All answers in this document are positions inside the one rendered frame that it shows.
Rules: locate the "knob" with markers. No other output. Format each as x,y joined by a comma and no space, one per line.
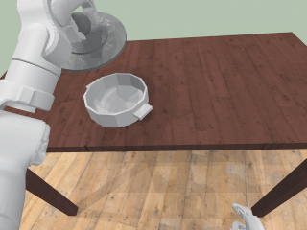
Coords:
82,22

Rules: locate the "robot right hand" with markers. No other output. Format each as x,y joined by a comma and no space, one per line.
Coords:
251,222

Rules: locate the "robot left hand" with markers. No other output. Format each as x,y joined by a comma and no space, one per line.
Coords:
89,8

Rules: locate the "pot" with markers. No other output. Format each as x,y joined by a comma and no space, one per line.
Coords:
117,100

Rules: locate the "table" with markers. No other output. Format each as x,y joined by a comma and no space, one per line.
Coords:
221,92

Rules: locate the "lid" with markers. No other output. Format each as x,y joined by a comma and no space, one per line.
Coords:
104,43

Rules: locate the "left robot upper arm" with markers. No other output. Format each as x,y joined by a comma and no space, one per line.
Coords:
23,143

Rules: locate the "left robot forearm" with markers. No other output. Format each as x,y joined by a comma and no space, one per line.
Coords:
41,51

